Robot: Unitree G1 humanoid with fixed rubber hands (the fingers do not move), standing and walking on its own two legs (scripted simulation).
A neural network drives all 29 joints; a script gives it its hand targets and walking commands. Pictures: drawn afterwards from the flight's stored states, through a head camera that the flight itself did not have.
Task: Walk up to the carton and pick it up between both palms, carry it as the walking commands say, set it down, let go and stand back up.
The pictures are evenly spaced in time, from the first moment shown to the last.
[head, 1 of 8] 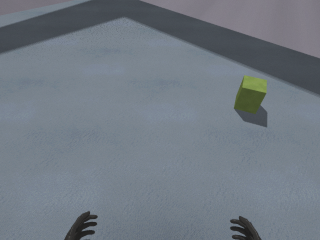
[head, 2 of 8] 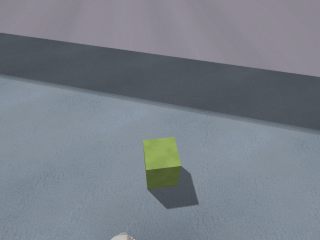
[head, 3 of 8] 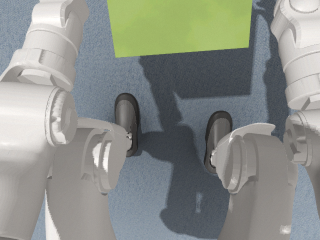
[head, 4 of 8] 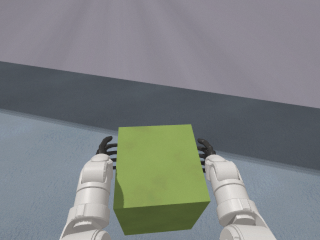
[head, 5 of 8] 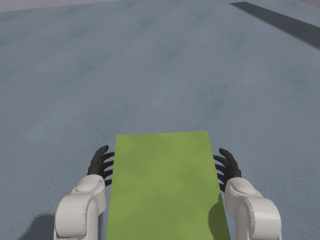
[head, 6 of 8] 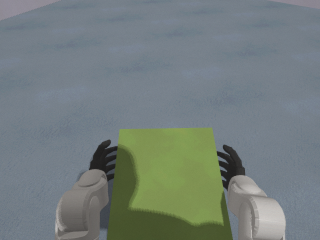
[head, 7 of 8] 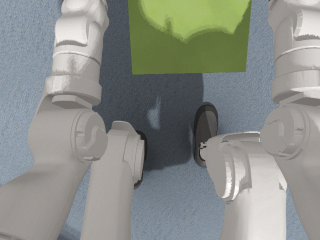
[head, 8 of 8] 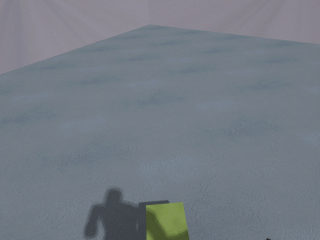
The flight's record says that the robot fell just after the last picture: no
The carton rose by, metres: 0.66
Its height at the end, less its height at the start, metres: +0.00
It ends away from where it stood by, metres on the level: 0.73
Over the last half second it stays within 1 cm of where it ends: yes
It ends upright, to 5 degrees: yes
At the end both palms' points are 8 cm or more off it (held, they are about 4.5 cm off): yes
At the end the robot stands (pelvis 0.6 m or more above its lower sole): yes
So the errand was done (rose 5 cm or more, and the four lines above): yes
